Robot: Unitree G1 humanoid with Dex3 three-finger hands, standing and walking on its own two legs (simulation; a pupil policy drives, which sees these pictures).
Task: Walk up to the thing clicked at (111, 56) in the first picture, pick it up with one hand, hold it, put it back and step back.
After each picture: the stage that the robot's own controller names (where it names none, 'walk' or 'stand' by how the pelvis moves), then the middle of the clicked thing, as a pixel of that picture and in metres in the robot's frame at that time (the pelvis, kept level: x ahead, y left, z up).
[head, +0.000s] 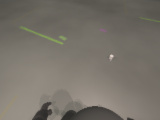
stand; (110, 57) +1.19 -0.42 -0.72
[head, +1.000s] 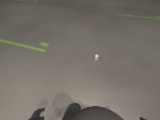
walk; (96, 57) +1.14 -0.05 -0.70
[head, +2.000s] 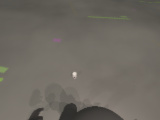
walk; (74, 75) +0.68 +0.22 -0.69
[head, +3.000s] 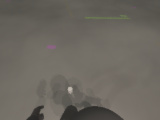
walk; (70, 90) +0.42 +0.22 -0.70
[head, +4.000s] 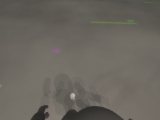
stand; (72, 96) +0.36 +0.20 -0.72
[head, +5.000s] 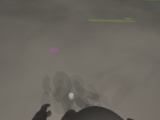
stand; (71, 96) +0.35 +0.21 -0.72
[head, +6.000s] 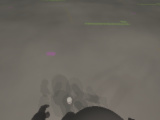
stand; (69, 100) +0.32 +0.22 -0.72
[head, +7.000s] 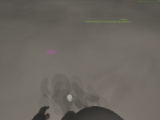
stand; (69, 98) +0.34 +0.22 -0.73
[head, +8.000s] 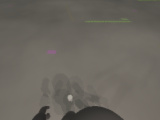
stand; (70, 98) +0.33 +0.22 -0.73
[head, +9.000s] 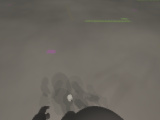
stand; (70, 98) +0.33 +0.22 -0.73
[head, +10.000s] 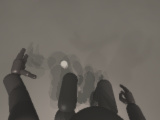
go down; (64, 64) +0.40 +0.24 -0.42
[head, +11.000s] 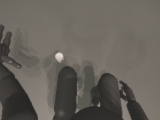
go down; (59, 58) +0.41 +0.27 -0.31
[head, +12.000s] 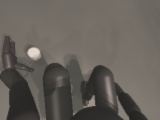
close in; (35, 54) +0.38 +0.31 -0.22
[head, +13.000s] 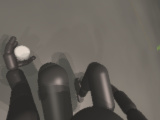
close; (22, 54) +0.38 +0.31 -0.21
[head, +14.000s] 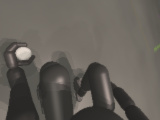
lift; (23, 54) +0.36 +0.31 -0.22
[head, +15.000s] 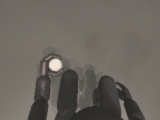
lift; (56, 66) +0.31 +0.24 -0.05
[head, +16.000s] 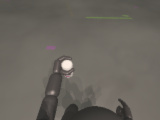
hold; (67, 69) +0.34 +0.17 +0.05
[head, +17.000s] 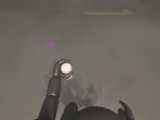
hold; (67, 71) +0.33 +0.17 +0.00
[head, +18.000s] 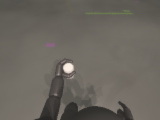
hold; (69, 71) +0.33 +0.16 +0.01
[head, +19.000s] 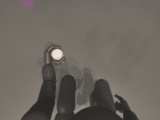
crouch; (58, 57) +0.41 +0.23 -0.08
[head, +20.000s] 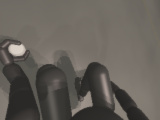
lower; (19, 52) +0.39 +0.32 -0.22
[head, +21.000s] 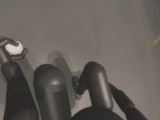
lower; (16, 50) +0.40 +0.32 -0.22
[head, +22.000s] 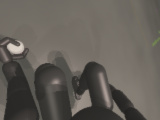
lower; (17, 50) +0.40 +0.32 -0.22
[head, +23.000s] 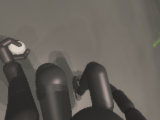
lower; (19, 50) +0.39 +0.32 -0.22
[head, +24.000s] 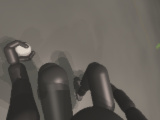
loosen; (24, 52) +0.38 +0.30 -0.22
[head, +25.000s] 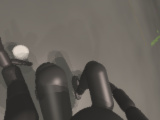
withdraw; (21, 53) +0.38 +0.30 -0.22
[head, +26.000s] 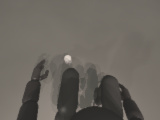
walk; (68, 60) +0.43 +0.24 -0.34
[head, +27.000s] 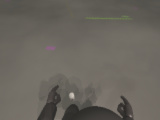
stand; (71, 96) +0.35 +0.18 -0.66
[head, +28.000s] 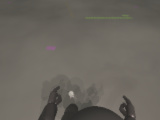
stand; (71, 94) +0.37 +0.20 -0.67
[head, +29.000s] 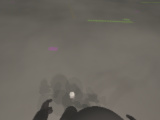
stand; (72, 95) +0.37 +0.19 -0.70
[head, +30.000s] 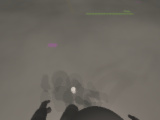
walk; (73, 90) +0.39 +0.19 -0.71
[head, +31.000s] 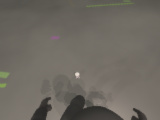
walk; (77, 75) +0.58 +0.21 -0.70
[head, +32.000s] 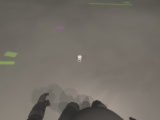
walk; (79, 58) +0.92 +0.17 -0.70
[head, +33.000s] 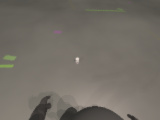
stand; (77, 60) +0.96 +0.22 -0.71
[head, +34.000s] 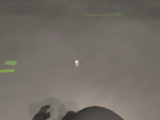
stand; (76, 63) +0.98 +0.24 -0.73
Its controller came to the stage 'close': yes
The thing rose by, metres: 0.72
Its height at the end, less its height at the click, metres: +0.00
